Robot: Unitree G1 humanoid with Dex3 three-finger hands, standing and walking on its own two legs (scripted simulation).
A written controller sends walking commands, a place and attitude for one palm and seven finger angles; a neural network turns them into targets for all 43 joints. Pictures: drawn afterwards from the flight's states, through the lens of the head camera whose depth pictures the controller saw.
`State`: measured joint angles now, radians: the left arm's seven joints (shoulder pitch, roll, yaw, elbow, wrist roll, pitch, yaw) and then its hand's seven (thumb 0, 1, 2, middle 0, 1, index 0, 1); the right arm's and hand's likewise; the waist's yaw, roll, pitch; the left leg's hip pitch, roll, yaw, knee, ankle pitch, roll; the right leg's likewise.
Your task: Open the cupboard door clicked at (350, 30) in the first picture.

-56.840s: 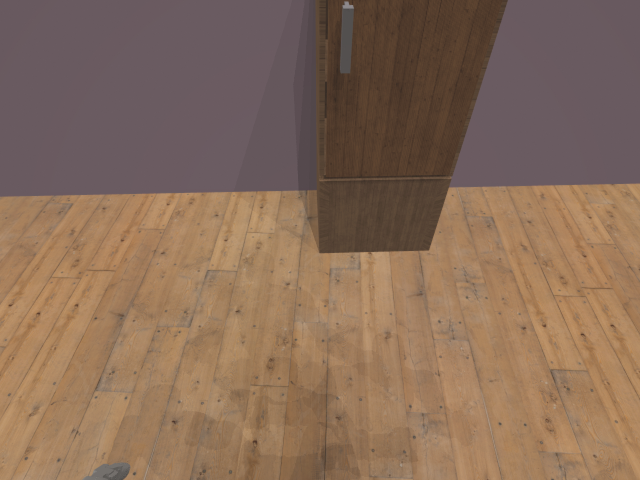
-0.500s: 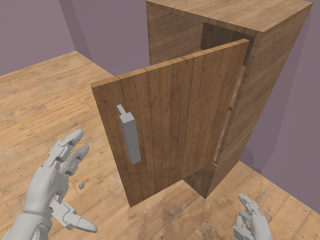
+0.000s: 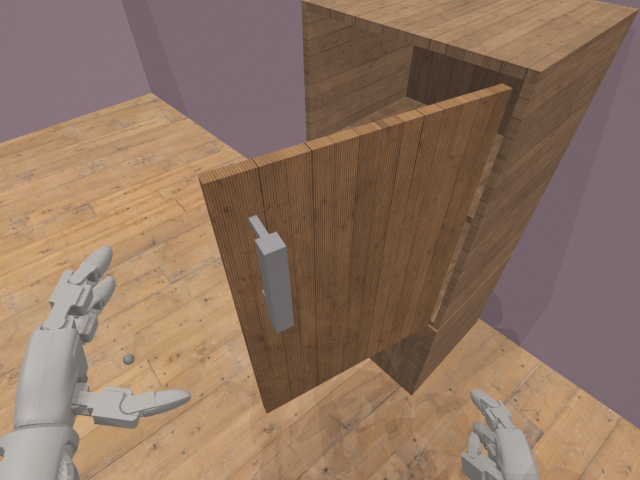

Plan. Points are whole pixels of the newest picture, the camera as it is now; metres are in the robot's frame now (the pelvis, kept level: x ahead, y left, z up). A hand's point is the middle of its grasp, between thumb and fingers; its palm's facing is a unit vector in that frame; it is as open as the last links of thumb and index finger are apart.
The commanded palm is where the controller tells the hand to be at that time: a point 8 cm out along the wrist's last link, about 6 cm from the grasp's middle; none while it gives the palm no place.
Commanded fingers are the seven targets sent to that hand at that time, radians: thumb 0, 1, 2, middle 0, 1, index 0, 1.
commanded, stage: draw the hand back to the body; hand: left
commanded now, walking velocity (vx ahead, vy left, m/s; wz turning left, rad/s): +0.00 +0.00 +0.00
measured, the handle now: (269, 275) +0.32 +0.11 +0.11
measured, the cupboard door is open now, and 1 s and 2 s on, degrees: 75 75 75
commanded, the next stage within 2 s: step back with the hand held close in 0.86 s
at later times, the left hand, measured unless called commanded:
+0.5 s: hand (105, 308) +0.23 +0.25 +0.15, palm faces +0.42 -0.81 -0.40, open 8.9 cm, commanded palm +0.18 +0.29 +0.17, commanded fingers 0.00 0.90 0.90 -0.20 -0.30 -0.20 -0.30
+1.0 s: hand (107, 314) +0.22 +0.24 +0.16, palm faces +0.43 -0.81 -0.40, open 7.4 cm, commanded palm +0.17 +0.28 +0.18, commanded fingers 0.00 0.90 0.90 -0.20 -0.30 -0.20 -0.30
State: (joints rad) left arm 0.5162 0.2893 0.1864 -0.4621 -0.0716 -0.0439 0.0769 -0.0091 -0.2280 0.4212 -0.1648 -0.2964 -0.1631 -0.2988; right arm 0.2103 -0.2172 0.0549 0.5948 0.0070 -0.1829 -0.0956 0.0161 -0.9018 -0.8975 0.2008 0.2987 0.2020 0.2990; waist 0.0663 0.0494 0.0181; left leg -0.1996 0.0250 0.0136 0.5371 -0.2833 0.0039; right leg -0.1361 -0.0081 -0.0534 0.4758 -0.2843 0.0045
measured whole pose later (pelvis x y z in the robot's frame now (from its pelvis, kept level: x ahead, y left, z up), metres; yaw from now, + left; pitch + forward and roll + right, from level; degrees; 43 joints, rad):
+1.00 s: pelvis +0.02 -0.01 +0.01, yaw -1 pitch -4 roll +0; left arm 0.46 0.33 0.32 -0.39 -0.06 -0.07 0.11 0.02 0.88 0.90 -0.21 -0.30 -0.21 -0.30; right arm 0.19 -0.22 0.01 0.64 0.00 -0.07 -0.08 0.02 -0.90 -0.90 0.20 0.30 0.20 0.30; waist 0.07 0.07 0.03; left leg -0.09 0.04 0.04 0.42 -0.26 -0.01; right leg -0.05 0.01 -0.03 0.38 -0.26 -0.01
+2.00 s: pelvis -0.15 +0.04 -0.01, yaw +0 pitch +0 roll -1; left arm 0.52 0.39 0.41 -0.55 -0.01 -0.23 0.16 0.01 0.88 0.90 -0.21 -0.30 -0.21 -0.30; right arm 0.19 -0.21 -0.01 0.61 0.00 -0.08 -0.07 0.02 -0.90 -0.90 0.20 0.30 0.20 0.30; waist 0.01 -0.04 0.04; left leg -0.37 0.01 0.02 0.63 -0.30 0.01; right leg -0.42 0.00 0.07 0.58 -0.17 0.05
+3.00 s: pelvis -0.25 +0.03 -0.01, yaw -4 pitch +1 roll +1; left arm 0.26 0.36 0.17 0.20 0.03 -0.04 0.03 0.00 0.89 0.90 -0.20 -0.30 -0.20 -0.30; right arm 0.14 -0.28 -0.01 0.79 -0.01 -0.06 -0.01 0.01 -0.90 -0.90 0.20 0.30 0.20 0.30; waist 0.00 0.04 -0.03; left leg -0.35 -0.05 -0.01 0.57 -0.24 0.03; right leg -0.27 0.00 0.00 0.63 -0.37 -0.02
